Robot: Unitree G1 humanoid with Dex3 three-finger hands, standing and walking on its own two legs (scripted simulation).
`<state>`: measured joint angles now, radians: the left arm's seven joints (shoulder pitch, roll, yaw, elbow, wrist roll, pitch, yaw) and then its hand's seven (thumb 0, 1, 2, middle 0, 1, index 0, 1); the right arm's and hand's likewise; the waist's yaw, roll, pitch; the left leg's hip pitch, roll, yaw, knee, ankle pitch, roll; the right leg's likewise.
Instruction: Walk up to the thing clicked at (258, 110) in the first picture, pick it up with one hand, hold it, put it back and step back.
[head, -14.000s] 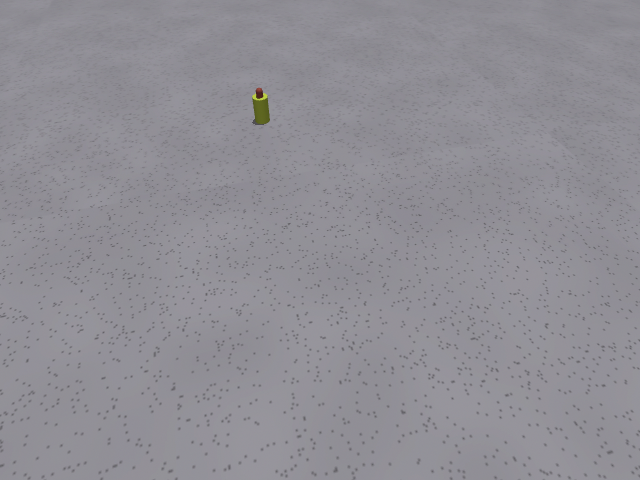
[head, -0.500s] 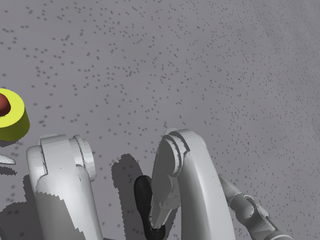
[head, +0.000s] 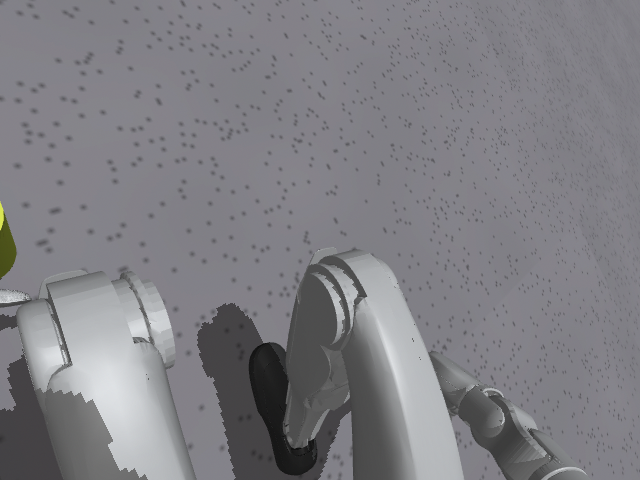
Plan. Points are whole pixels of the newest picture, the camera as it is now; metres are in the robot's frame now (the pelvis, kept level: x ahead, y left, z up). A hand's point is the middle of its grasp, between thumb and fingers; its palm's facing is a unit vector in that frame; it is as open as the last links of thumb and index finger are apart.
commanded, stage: close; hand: left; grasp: from the side
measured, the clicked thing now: out of the picture +0.39 +0.30 -0.18
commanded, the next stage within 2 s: settle in 0.64 s
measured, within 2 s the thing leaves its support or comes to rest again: leaves its support in 1.08 s
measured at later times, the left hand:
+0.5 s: hand out of the picture +0.38 +0.30 -0.16, palm faces +0.39 -0.92 +0.01, open 11.3 cm
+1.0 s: hand out of the picture +0.39 +0.31 -0.16, palm faces +0.39 -0.92 +0.01, open 11.4 cm
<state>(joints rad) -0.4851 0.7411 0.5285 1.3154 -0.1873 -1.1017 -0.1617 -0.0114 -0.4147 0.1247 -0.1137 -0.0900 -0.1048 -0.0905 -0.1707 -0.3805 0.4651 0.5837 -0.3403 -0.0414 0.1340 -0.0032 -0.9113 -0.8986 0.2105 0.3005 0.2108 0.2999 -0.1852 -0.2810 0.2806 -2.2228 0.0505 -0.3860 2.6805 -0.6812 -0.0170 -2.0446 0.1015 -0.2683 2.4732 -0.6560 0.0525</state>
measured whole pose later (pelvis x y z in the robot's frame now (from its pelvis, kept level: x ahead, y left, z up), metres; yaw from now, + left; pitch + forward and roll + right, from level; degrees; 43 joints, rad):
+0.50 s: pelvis +0.00 +0.00 +0.00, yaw -1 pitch +9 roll -16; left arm -0.52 0.76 0.51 1.38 -0.14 -1.13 -0.07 -0.02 -0.08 0.53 -0.51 -0.56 -0.55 -0.56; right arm -0.18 -0.37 0.50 0.57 -0.35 -0.02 0.14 0.00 -0.88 -0.89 0.21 0.30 0.21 0.30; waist -0.19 -0.29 0.29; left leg -2.21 0.06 -0.40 2.67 -0.68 -0.01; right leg -2.03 0.11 -0.28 2.45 -0.65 0.06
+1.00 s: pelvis +0.00 +0.00 +0.01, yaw -1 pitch +10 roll -16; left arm -0.53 0.76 0.52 1.28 -0.12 -1.02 -0.05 -0.01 -0.43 0.92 -0.60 -0.93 -0.62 -0.93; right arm -0.14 -0.36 0.47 0.58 -0.35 0.00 0.14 0.00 -0.91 -0.90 0.21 0.30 0.21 0.30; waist -0.19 -0.29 0.29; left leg -2.22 0.06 -0.40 2.67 -0.69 -0.01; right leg -2.04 0.11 -0.28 2.45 -0.65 0.06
